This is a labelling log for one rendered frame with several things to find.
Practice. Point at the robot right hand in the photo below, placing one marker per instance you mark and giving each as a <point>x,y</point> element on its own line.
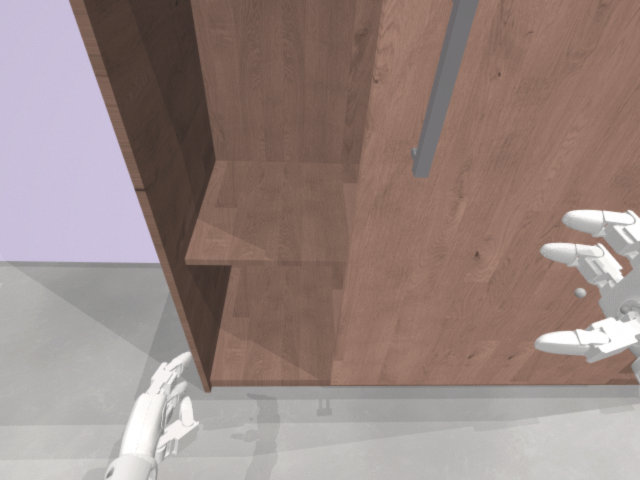
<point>617,332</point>

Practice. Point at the handle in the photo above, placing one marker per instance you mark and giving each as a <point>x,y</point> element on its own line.
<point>457,33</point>

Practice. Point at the wardrobe door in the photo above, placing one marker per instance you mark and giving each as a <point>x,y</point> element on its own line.
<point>444,281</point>
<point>628,368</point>

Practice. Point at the robot left forearm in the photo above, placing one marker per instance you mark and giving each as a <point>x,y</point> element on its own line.
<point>132,467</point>

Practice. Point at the robot left hand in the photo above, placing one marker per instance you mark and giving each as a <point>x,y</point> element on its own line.
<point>153,410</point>

